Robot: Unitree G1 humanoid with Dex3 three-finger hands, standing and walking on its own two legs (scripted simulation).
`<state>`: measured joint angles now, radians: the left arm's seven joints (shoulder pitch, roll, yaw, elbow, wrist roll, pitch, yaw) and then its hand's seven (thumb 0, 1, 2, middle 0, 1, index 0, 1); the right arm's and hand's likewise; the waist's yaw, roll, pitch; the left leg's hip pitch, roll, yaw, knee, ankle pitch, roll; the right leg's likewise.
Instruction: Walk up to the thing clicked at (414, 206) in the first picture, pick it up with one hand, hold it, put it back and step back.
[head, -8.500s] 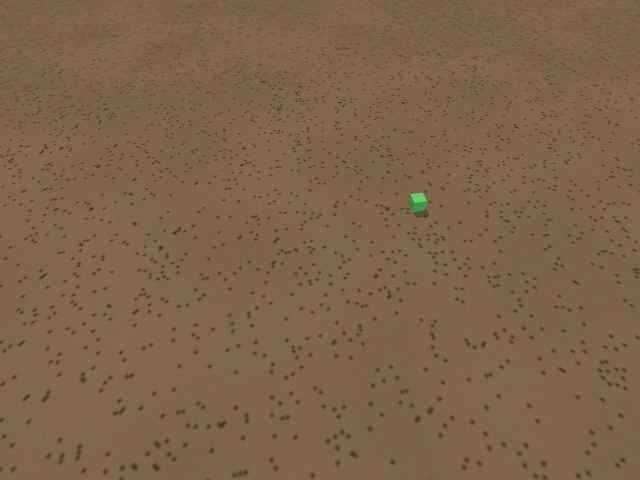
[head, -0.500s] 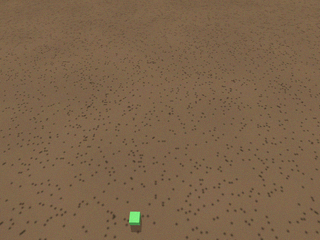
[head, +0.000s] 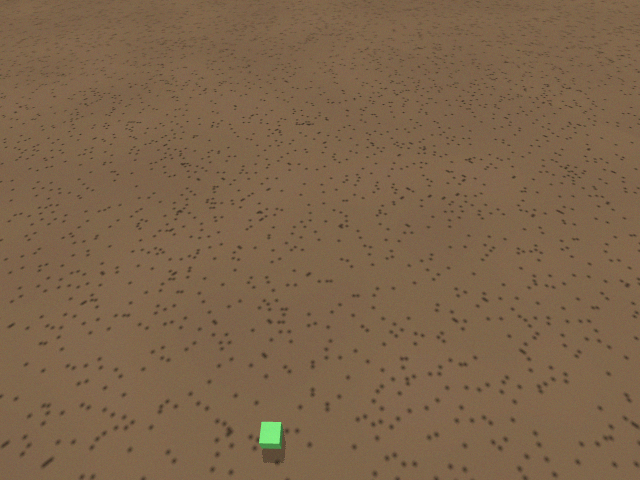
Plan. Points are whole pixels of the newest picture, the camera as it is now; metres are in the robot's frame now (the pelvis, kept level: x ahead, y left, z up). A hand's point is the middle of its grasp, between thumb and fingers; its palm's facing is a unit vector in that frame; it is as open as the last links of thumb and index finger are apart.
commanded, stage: stand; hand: left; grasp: from above
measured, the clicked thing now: (271, 435) +0.38 +0.17 -0.75
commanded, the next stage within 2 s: rise first in 0.62 s
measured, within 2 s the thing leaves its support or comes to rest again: neither
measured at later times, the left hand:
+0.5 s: hand out of the picture +0.07 +0.25 -0.15, palm faces -0.03 -0.94 -0.35, open 7.4 cm
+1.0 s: hand out of the picture +0.14 +0.25 -0.17, palm faces -0.04 -0.93 -0.36, open 9.3 cm
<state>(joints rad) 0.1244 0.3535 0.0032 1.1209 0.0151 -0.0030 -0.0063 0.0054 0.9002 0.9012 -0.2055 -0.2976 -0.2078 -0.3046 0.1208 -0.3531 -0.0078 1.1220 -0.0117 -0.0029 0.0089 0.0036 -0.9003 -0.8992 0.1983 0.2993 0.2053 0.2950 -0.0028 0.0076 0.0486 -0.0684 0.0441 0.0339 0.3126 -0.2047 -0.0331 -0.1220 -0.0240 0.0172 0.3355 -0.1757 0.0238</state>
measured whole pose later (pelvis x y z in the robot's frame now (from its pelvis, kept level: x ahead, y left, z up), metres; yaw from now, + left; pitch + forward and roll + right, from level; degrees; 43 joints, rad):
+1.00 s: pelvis -0.01 +0.00 -0.02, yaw +1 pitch +7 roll +0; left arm -0.02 0.33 0.14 0.99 0.14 0.01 -0.03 0.00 0.39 0.89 -0.18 -0.74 -0.19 -0.74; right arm 0.24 -0.25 -0.03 0.77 0.02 -0.05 -0.02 0.01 -0.92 -0.91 0.20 0.30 0.20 0.29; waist -0.03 -0.01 -0.01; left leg -0.43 0.04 0.01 0.65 -0.33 -0.03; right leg -0.47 -0.03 0.00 0.64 -0.29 0.02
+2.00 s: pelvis -0.10 +0.00 -0.34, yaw +2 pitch +34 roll -2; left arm -0.46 0.43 0.03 0.95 0.90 -0.13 0.21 0.00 -0.46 0.96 -0.07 -1.09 -0.11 -1.06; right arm 0.12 -0.28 -0.08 0.71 -0.04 -0.11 0.06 0.01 -0.86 -0.90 0.20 0.30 0.20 0.29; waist -0.06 0.03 -0.16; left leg -1.95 0.00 -0.08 2.05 -0.70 -0.04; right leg -1.96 -0.04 0.01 2.01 -0.64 0.03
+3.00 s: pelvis -0.10 +0.01 -0.43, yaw +0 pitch +35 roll -4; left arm -0.80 0.50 0.00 1.35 1.27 -0.20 0.46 0.00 -0.50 0.97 -0.09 -0.97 -0.11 -0.96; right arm 0.13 -0.26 -0.03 0.77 -0.14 -0.06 0.13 0.00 -0.91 -0.90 0.20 0.30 0.20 0.29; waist -0.19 0.02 -0.12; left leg -2.22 -0.02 -0.11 2.33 -0.72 -0.04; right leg -2.21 -0.03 0.02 2.26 -0.66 0.06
